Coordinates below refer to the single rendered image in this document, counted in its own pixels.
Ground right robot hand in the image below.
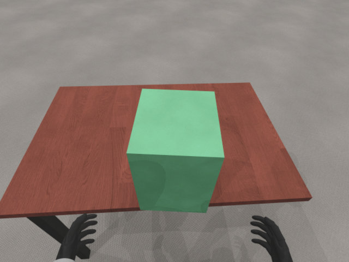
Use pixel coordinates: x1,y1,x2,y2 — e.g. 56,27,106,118
250,216,293,262

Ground left robot hand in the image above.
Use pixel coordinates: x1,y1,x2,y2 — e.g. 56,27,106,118
56,213,98,261

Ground table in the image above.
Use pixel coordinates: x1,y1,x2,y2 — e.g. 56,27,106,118
0,82,312,259

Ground carton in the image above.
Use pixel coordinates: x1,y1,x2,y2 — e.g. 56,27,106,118
127,89,225,213

